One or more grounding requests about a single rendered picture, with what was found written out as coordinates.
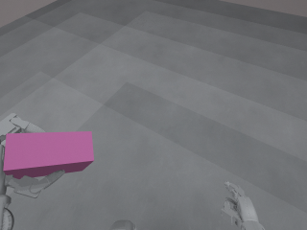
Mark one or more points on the right robot hand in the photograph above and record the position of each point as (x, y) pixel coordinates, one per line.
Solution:
(241, 210)

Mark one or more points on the robot right forearm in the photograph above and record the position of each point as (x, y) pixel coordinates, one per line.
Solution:
(251, 225)

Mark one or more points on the robot left forearm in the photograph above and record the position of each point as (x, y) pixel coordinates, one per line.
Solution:
(6, 216)

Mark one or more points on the left robot thigh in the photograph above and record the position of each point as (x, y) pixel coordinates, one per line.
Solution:
(122, 224)

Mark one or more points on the left robot hand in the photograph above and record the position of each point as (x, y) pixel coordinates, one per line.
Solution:
(26, 186)

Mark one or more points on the sponge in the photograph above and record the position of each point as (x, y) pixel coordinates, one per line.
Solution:
(37, 154)

